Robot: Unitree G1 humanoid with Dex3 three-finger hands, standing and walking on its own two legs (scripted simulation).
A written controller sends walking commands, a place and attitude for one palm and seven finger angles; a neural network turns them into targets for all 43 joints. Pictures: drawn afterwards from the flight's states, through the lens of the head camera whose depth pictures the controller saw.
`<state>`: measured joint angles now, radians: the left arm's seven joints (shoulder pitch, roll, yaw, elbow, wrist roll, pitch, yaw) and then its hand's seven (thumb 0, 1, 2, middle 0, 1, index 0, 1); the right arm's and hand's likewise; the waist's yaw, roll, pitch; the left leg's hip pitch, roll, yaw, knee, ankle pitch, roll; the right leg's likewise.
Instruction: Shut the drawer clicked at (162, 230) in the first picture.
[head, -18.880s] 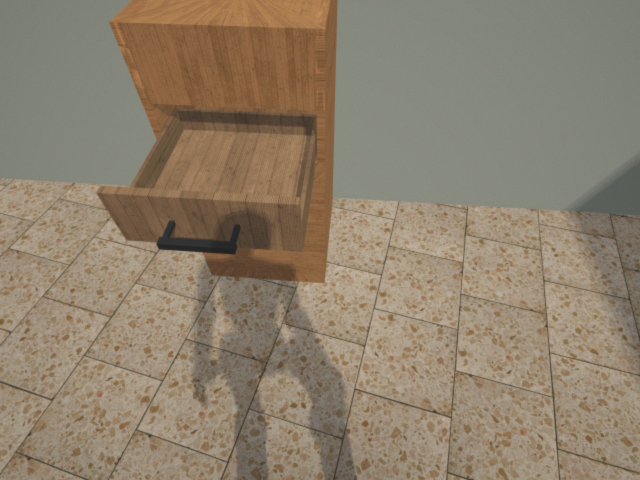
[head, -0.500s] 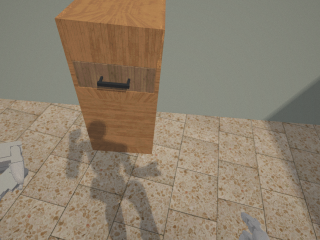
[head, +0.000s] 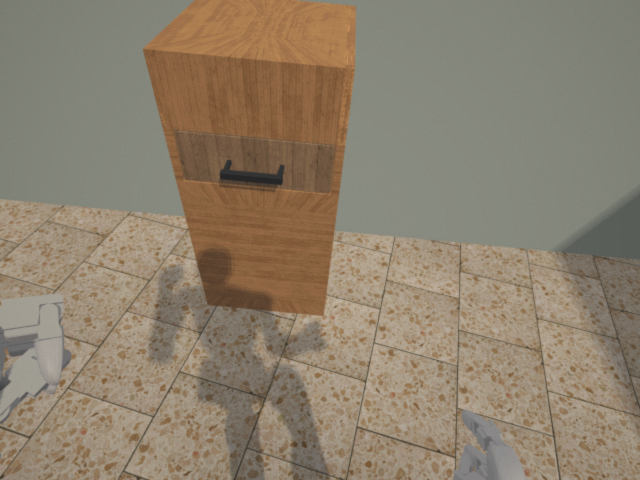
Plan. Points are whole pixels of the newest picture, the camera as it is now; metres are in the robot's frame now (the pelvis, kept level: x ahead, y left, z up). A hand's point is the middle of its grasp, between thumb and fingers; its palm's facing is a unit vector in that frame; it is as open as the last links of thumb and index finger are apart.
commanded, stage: let the arm hang, fingers relaxed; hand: left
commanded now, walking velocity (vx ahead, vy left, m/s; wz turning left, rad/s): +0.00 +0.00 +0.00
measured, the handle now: (253, 171) +0.81 +0.21 -0.10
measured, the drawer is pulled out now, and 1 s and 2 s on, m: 0.00 0.00 0.00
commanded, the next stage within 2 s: look to check the result in 1.18 s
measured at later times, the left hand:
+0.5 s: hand out of the picture -0.05 +0.21 -0.17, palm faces +0.06 -0.97 -0.23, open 3.8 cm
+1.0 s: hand out of the picture +0.01 +0.17 -0.16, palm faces +0.06 -0.98 -0.21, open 7.3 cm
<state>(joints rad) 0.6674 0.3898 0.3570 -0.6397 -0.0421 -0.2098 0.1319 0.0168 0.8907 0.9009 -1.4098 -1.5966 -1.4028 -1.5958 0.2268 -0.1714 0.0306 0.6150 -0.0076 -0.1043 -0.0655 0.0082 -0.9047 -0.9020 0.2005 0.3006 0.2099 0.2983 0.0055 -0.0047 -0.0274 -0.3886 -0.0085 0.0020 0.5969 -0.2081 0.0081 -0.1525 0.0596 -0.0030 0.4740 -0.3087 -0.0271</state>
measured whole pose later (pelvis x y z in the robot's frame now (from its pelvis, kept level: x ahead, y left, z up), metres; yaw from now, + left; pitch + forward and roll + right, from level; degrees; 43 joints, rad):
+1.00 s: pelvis +0.01 -0.01 +0.01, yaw +2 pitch -1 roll +0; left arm 0.27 0.16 0.00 1.12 0.01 -0.01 0.02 0.00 0.91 0.90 -0.22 -0.32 -0.21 -0.32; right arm 0.21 -0.17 -0.02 1.12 -0.01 0.01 -0.02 0.00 -0.91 -0.90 0.20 0.30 0.20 0.30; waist 0.00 0.02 0.02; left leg -0.26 -0.05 -0.02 0.40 -0.11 0.04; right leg -0.13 0.02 0.01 0.43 -0.27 -0.02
